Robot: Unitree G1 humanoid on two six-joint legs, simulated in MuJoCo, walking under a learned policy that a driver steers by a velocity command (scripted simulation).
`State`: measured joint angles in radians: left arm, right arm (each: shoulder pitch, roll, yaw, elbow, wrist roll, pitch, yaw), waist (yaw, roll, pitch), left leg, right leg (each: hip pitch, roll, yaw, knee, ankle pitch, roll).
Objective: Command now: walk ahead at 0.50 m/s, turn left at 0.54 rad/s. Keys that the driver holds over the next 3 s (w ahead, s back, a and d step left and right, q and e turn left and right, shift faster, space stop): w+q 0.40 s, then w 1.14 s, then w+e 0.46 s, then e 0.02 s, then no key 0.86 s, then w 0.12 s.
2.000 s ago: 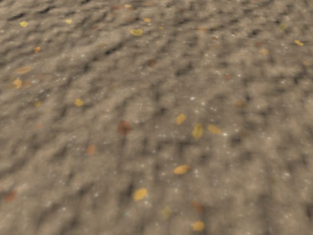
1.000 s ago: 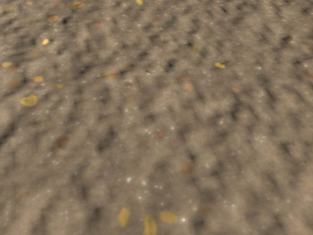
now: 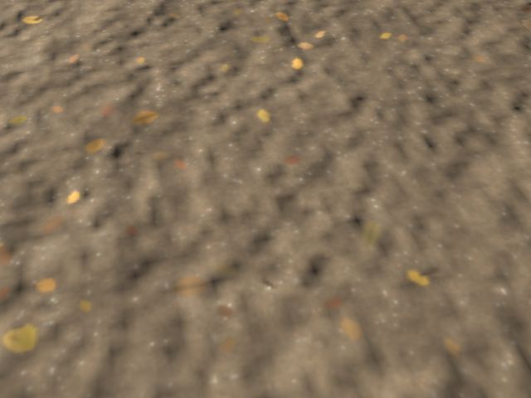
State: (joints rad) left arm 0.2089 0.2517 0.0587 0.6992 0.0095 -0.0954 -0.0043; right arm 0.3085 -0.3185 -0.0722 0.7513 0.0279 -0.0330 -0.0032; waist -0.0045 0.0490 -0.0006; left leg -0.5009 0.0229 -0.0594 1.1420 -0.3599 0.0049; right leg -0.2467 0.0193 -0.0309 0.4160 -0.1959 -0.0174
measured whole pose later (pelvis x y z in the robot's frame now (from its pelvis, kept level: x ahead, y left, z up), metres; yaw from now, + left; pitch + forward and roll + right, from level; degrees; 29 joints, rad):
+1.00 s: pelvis +0.56 +0.12 +0.00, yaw +21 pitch +1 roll -1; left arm 0.21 0.27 0.04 0.75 0.01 -0.09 -0.03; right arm 0.32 -0.30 -0.05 0.77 0.02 -0.06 0.00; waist 0.00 0.03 0.02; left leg -0.42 0.01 -0.05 1.15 -0.37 0.03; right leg -0.33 0.04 -0.04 0.46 -0.16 -0.06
